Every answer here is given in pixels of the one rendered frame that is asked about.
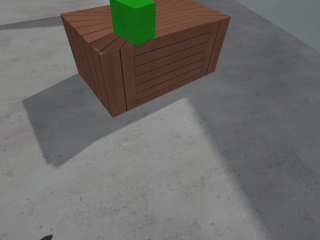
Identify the pedestal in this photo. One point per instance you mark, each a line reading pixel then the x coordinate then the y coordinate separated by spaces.
pixel 186 47

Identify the carton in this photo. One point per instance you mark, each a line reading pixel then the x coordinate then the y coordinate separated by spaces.
pixel 134 20

